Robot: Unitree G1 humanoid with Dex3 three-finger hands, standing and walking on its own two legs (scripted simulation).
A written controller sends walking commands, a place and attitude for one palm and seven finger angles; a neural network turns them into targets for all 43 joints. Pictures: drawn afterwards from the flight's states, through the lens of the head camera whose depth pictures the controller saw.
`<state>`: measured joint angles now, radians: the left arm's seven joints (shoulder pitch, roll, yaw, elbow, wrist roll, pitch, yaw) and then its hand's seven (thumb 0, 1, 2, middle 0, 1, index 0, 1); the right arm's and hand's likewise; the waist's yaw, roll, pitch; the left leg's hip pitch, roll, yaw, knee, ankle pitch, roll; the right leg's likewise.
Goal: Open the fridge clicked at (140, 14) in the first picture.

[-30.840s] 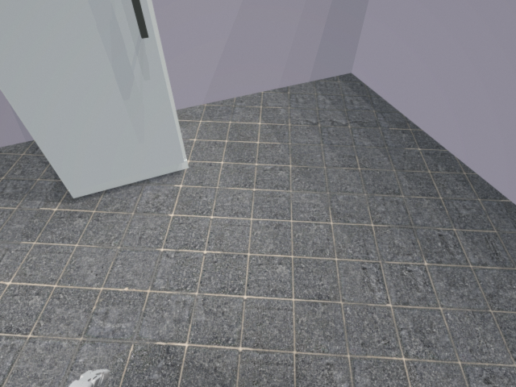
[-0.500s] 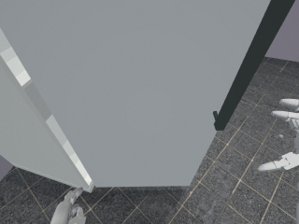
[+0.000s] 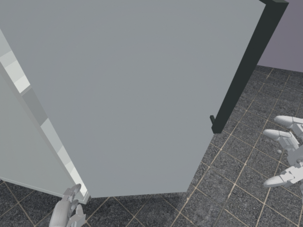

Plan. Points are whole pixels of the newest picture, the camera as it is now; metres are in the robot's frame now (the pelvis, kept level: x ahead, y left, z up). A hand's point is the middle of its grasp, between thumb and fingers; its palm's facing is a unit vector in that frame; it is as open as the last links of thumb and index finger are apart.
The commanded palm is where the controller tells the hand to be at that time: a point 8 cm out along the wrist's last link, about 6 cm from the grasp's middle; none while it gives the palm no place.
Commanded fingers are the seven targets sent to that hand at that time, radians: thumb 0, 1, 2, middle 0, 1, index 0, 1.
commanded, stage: draw the hand back to the body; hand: right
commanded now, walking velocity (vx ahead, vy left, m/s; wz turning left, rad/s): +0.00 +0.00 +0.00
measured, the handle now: (234, 79) +0.43 -0.21 +0.21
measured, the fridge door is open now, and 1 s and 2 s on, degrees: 72 72 72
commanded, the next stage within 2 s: step back with the hand held close in 1.46 s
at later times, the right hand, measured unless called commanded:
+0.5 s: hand (293, 158) +0.23 -0.29 +0.15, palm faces +0.37 +0.89 -0.25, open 14.1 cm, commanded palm +0.18 -0.31 +0.17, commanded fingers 0.00 0.12 -0.41 0.23 0.89 0.23 0.89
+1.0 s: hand (299, 158) +0.23 -0.29 +0.16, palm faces +0.44 +0.82 -0.37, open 9.5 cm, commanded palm +0.17 -0.32 +0.19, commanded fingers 0.00 -0.79 -0.85 0.20 0.36 0.20 0.36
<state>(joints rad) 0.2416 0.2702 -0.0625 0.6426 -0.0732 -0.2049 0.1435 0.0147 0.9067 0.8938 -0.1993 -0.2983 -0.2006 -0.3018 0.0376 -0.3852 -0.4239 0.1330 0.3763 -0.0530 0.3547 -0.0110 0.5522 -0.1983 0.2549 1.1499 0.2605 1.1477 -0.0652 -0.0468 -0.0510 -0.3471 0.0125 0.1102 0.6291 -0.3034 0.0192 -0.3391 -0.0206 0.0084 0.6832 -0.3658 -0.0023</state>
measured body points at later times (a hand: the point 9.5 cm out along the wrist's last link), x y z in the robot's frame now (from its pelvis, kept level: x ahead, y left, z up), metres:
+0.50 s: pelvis +0.01 +0.00 +0.01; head -0.01 +0.01 +0.46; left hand +0.20 +0.22 -0.05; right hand +0.21 -0.33 +0.17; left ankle +0.02 +0.11 -0.72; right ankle +0.00 -0.12 -0.72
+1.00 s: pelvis +0.02 -0.02 +0.02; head +0.00 -0.01 +0.47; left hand +0.20 +0.21 -0.06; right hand +0.20 -0.33 +0.19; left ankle +0.02 +0.11 -0.72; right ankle +0.00 -0.12 -0.72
